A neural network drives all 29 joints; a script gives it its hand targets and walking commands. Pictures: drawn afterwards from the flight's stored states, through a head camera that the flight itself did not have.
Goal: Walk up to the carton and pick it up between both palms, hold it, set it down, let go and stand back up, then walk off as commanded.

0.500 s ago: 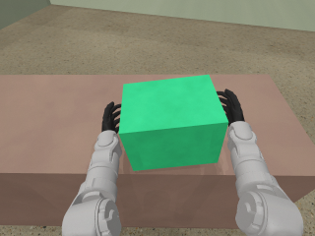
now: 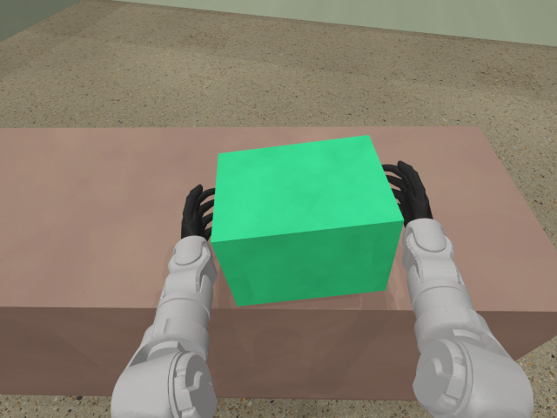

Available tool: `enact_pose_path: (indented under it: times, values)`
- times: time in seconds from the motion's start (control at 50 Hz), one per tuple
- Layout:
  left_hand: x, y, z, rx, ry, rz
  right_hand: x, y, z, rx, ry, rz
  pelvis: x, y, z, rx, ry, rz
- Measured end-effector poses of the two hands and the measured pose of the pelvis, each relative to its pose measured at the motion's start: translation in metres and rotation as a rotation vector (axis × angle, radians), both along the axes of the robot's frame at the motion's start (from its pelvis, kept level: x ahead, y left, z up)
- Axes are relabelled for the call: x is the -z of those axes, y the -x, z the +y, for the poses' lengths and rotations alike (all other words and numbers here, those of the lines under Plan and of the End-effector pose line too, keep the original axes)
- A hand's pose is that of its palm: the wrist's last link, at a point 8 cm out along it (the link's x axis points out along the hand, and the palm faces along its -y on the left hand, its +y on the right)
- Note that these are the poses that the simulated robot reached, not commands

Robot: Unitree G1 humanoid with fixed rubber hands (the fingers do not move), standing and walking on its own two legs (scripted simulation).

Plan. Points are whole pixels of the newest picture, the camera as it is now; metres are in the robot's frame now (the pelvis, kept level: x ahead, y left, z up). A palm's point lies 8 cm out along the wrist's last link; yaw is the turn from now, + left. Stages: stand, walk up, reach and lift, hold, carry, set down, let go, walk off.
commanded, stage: set down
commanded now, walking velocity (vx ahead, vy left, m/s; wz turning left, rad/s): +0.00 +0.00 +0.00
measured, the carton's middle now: (302, 222) +0.42 +0.00 +0.04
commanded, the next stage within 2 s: none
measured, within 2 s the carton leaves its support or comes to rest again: rests again in 1.40 s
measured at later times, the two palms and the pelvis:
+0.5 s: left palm (199, 249) +0.38 +0.17 +0.02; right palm (407, 225) +0.40 -0.16 +0.06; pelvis +0.00 +0.00 +0.00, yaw +0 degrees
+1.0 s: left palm (199, 252) +0.37 +0.17 +0.01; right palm (406, 227) +0.40 -0.16 +0.05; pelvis +0.00 +0.00 +0.00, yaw +0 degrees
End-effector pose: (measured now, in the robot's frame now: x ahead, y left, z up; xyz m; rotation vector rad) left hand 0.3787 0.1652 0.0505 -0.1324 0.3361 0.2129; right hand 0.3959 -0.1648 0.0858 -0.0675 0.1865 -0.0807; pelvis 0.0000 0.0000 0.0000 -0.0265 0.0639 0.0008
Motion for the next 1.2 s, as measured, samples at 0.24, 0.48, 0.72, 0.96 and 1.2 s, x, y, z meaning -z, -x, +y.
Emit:
enact_pose_path:
  times: [0.24, 0.48, 0.72, 0.96, 1.2]
  values:
    - [0.014, 0.002, 0.001, -0.005, -0.003, 0.010, 0.012, -0.001, 0.002, -0.007, 0.006, 0.008, 0.000, -0.002, 0.000, 0.001, 0.000, 0.022]
    - [0.030, 0.003, 0.001, -0.008, -0.010, 0.016, 0.027, -0.003, 0.001, -0.015, 0.009, 0.014, 0.000, -0.001, 0.000, 0.002, 0.000, 0.067]
    - [0.037, 0.003, 0.000, -0.011, -0.022, -0.011, 0.034, -0.003, 0.001, -0.021, 0.014, -0.014, 0.001, 0.001, -0.001, 0.002, -0.001, 0.096]
    - [0.038, 0.005, 0.001, -0.017, -0.015, -0.020, 0.033, -0.003, 0.002, -0.024, 0.016, -0.021, 0.001, 0.001, 0.000, 0.003, 0.001, 0.097]
    - [0.038, 0.005, 0.001, -0.016, -0.023, -0.023, 0.033, -0.003, 0.002, -0.024, 0.017, -0.022, 0.001, 0.001, 0.000, 0.003, 0.001, 0.097]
